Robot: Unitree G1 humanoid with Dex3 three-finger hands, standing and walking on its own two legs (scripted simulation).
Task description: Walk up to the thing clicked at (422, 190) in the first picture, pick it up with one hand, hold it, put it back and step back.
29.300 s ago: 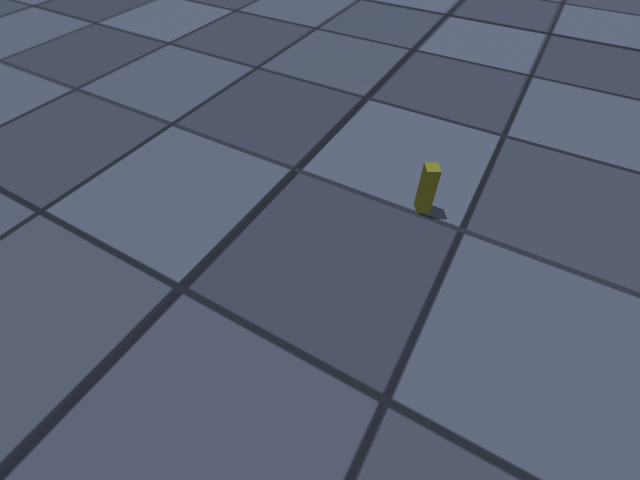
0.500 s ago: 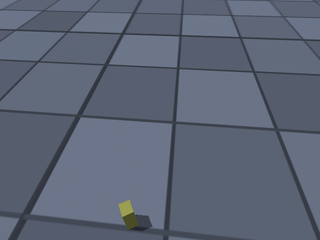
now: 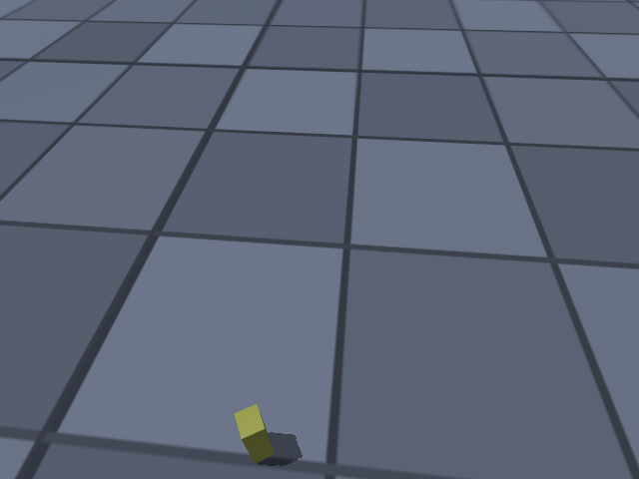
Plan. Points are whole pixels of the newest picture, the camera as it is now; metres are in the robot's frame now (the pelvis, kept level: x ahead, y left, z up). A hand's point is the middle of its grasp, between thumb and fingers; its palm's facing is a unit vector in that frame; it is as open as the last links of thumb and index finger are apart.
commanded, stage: stand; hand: left
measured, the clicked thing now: (255, 435) +0.37 +0.20 -0.66
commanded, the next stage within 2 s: step back in 0.14 s
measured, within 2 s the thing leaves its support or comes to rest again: neither
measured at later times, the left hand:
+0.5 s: hand out of the picture +0.09 +0.32 -0.19, palm faces +0.00 -0.93 -0.36, open 7.4 cm
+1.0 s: hand out of the picture -0.06 +0.32 -0.17, palm faces -0.09 -0.91 -0.41, open 7.4 cm
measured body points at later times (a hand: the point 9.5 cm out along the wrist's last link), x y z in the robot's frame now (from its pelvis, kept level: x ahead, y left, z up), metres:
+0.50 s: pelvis -0.06 +0.05 -0.03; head +0.01 +0.08 +0.41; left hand +0.09 +0.37 -0.16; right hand +0.00 -0.28 -0.13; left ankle -0.07 +0.14 -0.75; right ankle -0.01 -0.11 -0.73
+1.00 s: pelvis -0.17 +0.05 -0.03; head -0.11 +0.04 +0.41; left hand -0.05 +0.36 -0.14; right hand -0.07 -0.26 -0.15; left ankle -0.07 +0.14 -0.75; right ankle -0.20 -0.06 -0.75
